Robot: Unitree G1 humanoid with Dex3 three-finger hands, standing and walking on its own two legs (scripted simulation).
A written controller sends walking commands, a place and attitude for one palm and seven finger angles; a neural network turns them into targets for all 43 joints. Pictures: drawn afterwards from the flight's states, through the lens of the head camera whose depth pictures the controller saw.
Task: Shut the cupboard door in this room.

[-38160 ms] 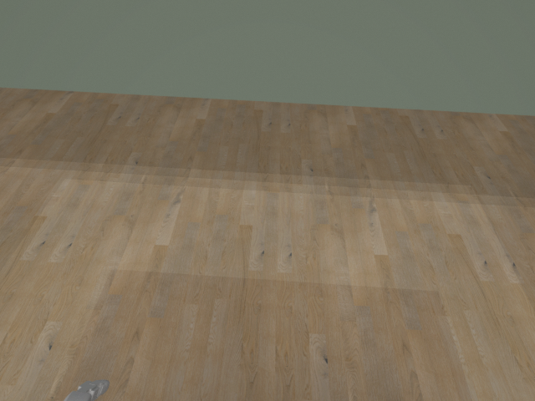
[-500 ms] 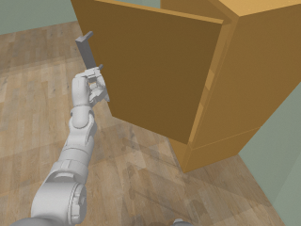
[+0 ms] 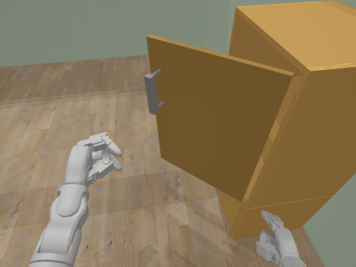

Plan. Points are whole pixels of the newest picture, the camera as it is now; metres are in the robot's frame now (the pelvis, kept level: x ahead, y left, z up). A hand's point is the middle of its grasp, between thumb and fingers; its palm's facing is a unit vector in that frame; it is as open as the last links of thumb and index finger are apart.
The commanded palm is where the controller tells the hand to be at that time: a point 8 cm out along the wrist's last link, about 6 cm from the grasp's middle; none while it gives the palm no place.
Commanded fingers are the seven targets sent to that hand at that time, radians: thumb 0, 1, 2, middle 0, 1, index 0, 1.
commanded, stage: draw the hand back to the body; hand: left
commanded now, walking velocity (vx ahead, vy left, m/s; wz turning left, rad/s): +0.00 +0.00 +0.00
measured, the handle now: (156, 91) +0.64 +0.13 +0.05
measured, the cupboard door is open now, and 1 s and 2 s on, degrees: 47 47 47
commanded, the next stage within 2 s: step back with the hand held close in 0.86 s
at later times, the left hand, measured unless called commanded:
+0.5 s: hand (24, 186) +0.20 +0.28 +0.16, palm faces +0.44 -0.78 -0.44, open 6.2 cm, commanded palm +0.16 +0.31 +0.18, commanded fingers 0.00 0.90 0.90 -0.20 -0.30 -0.20 -0.30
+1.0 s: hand (28, 187) +0.20 +0.26 +0.17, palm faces +0.46 -0.78 -0.42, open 7.4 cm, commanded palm +0.15 +0.30 +0.18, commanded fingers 0.00 0.90 0.90 -0.20 -0.30 -0.20 -0.30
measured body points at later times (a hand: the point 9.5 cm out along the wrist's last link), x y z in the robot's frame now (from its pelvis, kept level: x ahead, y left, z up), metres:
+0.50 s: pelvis +0.02 +0.01 +0.01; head -0.01 -0.02 +0.46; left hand +0.17 +0.32 +0.19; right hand +0.19 -0.21 -0.09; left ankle +0.00 +0.09 -0.74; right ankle +0.01 -0.11 -0.74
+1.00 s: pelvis +0.01 +0.00 +0.01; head -0.02 -0.03 +0.46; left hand +0.17 +0.30 +0.20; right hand +0.19 -0.22 -0.08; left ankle +0.00 +0.09 -0.74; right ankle +0.01 -0.11 -0.74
